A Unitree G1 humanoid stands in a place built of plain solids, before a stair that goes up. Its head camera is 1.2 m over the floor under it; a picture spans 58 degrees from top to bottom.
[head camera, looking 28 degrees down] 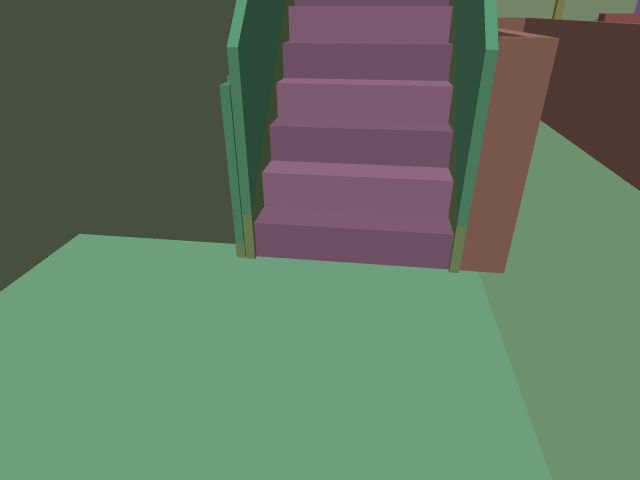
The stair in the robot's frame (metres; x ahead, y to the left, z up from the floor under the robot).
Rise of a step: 0.20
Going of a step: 0.22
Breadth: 1.03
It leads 8 degrees to the right of straight ahead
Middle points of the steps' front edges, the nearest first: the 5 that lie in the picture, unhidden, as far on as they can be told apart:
1.99 -0.16 0.21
2.21 -0.19 0.41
2.43 -0.22 0.61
2.65 -0.25 0.82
2.87 -0.28 1.02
